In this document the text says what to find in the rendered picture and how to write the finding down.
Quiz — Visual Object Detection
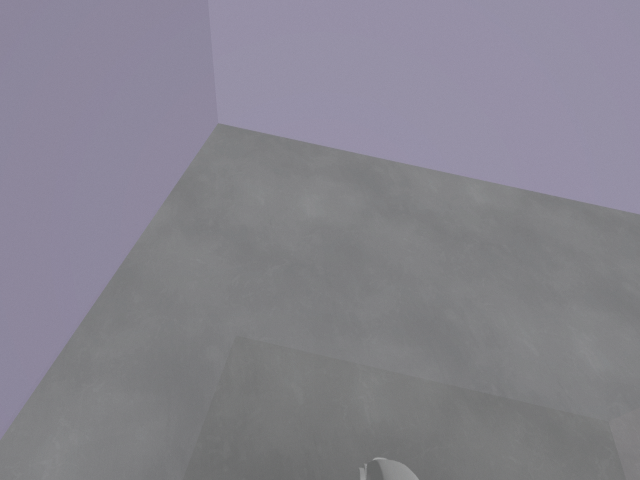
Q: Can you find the robot right thigh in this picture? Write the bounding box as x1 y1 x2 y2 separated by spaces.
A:
357 459 419 480

